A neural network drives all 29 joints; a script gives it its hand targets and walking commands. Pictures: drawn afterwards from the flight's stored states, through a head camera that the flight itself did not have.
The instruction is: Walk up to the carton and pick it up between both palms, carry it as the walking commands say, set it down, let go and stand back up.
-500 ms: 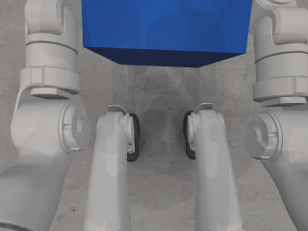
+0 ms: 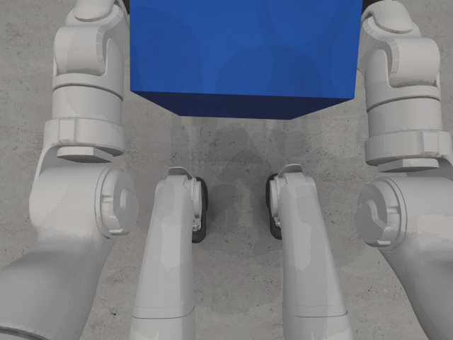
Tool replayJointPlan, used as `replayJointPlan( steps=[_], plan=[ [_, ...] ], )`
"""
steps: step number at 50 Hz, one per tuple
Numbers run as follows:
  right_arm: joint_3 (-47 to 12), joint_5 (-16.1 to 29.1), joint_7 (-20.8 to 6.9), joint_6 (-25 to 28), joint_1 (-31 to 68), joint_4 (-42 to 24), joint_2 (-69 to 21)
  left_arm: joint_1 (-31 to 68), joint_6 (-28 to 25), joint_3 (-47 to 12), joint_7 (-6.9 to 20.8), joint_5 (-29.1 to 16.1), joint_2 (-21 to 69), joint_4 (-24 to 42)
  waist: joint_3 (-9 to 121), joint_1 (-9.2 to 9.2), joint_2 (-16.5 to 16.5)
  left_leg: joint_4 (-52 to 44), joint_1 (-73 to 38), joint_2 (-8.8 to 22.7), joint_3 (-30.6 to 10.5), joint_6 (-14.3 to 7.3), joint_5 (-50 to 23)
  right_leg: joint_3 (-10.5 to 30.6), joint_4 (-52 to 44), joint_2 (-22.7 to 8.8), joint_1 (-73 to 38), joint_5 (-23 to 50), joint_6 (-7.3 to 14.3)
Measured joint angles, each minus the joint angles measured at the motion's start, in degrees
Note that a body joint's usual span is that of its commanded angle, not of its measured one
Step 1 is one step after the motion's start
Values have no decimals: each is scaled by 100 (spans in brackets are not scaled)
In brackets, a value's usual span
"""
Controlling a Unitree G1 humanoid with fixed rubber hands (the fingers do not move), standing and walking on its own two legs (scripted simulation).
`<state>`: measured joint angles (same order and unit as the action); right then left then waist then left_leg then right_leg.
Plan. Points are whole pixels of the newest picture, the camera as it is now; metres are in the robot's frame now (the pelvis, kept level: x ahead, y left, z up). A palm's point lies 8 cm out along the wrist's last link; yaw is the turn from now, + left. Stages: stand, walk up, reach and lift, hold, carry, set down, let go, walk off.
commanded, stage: reach and lift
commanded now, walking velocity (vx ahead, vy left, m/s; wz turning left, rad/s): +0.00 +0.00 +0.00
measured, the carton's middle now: (240, 36) +0.54 -0.01 -0.12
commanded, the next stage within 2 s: none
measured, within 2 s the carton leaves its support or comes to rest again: neither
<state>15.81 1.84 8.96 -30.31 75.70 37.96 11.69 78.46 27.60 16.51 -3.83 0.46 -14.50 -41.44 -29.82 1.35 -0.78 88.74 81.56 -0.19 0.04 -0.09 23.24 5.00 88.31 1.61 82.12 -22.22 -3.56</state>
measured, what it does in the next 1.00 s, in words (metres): rises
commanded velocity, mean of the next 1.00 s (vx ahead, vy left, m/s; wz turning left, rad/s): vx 0.00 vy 0.00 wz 0.00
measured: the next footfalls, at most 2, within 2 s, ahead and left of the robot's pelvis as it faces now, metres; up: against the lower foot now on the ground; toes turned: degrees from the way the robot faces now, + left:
none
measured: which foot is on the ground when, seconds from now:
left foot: down 0.00-1.00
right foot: down 0.00-1.00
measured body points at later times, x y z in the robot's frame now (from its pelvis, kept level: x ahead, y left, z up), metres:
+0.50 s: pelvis +0.01 +0.00 +0.06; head +0.27 -0.01 +0.41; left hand +0.54 +0.15 +0.02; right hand +0.52 -0.17 +0.02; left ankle +0.16 +0.12 -0.53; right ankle +0.17 -0.14 -0.53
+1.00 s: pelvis +0.09 +0.00 +0.14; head +0.20 +0.00 +0.58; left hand +0.52 +0.16 +0.14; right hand +0.51 -0.16 +0.14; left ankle +0.16 +0.12 -0.53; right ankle +0.17 -0.14 -0.53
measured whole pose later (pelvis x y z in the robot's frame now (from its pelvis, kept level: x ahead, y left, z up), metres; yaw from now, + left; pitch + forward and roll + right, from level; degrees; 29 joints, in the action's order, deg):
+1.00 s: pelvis +0.09 +0.00 +0.14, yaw -1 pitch +21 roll +0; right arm 22.9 -12.5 3.0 -28.8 43.5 41.2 -2.7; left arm 44.9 26.6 26.4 3.2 13.9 -1.4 -43.2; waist 8.2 0.8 -0.8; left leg 54.0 56.1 -0.2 -0.6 -0.1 18.7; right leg 5.0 53.8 1.2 56.9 -17.7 -1.7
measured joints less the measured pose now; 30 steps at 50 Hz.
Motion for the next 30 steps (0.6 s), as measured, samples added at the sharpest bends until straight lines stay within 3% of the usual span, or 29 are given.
replayJointPlan(
  steps=[12, 30],
  plan=[
    [0, -47, -38, 35, -578, -246, -175, -611, 22, 0, -40, 0, 216, 348, -1, 0, 0, -614, -825, 0, -10, 0, -76, 0, -629, 0, -828, 87, 15],
    [0, -199, -108, -16, -1238, -254, -381, -1302, 23, 10, -22, 124, 473, 349, 759, -48, 0, -1606, -1499, 0, -31, 0, -358, 0, -1605, 0, -1485, 373, 61]
  ],
)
